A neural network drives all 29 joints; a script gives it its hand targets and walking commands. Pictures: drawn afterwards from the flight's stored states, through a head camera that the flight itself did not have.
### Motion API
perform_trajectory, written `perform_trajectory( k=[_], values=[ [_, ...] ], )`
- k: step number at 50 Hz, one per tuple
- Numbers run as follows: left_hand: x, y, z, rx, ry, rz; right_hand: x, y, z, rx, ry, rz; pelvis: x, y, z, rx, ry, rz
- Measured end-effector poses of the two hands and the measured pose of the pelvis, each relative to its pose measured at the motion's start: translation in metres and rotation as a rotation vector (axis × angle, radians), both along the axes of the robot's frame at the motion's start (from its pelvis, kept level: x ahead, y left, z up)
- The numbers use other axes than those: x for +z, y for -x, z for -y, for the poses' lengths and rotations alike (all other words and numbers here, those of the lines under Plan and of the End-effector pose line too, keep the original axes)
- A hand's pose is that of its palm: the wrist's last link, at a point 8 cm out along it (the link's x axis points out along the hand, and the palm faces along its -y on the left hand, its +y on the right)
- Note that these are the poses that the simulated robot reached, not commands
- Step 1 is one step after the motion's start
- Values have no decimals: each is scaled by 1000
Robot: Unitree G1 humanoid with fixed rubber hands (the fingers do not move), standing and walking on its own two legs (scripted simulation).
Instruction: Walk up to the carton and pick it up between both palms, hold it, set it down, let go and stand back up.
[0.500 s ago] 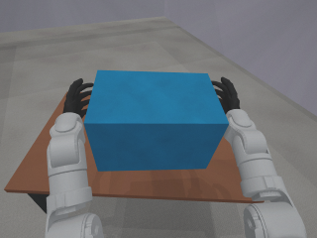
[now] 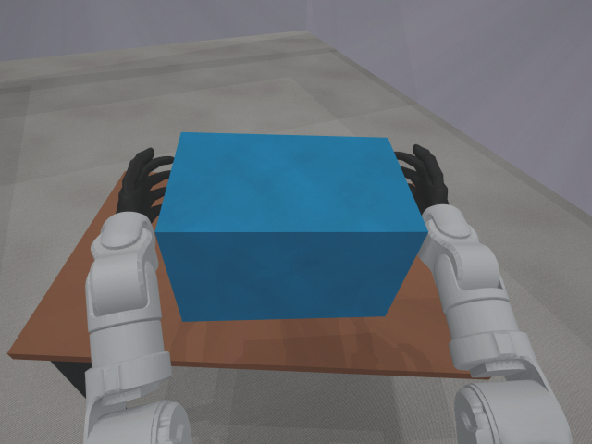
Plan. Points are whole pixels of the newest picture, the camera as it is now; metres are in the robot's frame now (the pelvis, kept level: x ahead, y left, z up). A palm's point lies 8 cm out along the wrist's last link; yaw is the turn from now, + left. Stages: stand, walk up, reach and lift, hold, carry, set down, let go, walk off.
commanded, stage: hold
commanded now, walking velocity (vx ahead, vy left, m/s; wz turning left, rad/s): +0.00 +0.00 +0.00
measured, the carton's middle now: (287, 227) +0.36 +0.00 +0.14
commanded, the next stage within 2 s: none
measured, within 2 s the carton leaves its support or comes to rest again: neither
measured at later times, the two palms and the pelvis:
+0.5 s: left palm (136, 213) +0.36 +0.18 +0.18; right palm (428, 206) +0.35 -0.19 +0.17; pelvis +0.00 +0.00 +0.00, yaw +0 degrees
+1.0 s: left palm (137, 215) +0.36 +0.18 +0.18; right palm (427, 206) +0.35 -0.19 +0.17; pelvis +0.00 +0.00 +0.00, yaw +0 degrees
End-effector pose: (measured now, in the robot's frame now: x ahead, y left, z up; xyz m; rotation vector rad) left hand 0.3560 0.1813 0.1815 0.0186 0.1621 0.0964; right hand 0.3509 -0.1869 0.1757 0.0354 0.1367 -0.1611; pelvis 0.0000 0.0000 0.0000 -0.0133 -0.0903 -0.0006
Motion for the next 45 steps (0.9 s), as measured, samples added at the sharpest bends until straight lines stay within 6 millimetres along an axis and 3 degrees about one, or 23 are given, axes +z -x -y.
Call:
perform_trajectory(
  k=[45],
  values=[
    [-2,0,0,1,-2,3,-2,-1,0,1,2,5,0,-1,0,4,0,3]
  ],
)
